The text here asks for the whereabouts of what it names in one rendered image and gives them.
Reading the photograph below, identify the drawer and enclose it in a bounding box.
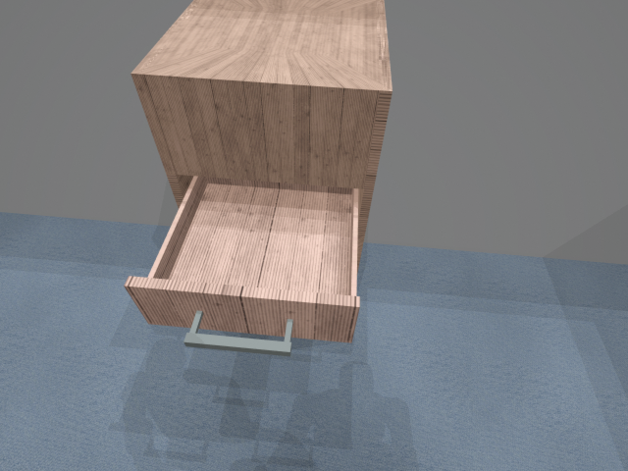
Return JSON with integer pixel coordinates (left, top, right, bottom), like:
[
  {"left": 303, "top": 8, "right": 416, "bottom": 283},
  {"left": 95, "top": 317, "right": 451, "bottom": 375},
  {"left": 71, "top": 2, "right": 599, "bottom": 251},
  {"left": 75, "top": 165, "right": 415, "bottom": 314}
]
[{"left": 124, "top": 176, "right": 360, "bottom": 343}]

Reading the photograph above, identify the cabinet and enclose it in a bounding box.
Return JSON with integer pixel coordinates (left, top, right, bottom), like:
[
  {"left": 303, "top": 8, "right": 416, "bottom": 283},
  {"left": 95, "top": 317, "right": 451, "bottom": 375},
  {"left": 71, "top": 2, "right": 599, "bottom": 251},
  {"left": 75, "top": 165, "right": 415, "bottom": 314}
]
[{"left": 131, "top": 0, "right": 393, "bottom": 273}]

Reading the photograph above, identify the handle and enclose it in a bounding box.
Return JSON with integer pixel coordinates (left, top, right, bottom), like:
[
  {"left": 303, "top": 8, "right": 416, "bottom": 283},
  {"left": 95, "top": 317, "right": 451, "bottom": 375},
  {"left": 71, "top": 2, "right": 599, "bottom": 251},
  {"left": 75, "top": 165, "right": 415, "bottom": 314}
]
[{"left": 184, "top": 311, "right": 293, "bottom": 356}]

